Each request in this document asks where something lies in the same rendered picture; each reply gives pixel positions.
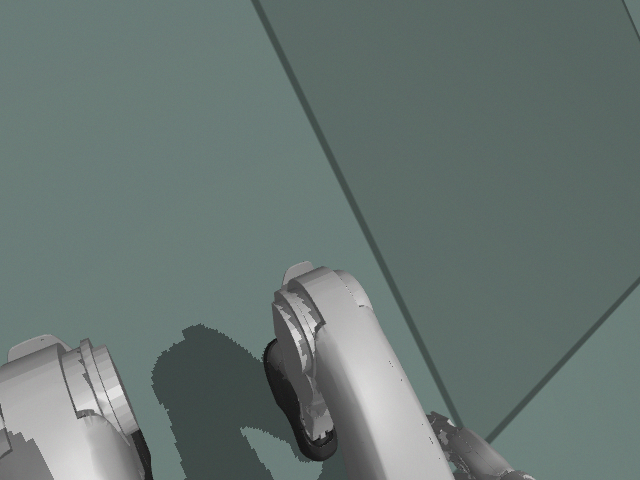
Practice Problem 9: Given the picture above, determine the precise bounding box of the right robot foot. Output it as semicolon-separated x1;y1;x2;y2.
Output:
263;338;338;462

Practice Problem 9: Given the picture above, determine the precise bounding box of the right robot hand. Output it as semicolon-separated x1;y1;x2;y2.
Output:
426;411;515;480

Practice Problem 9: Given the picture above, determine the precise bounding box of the left robot foot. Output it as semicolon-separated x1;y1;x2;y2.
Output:
131;427;153;480

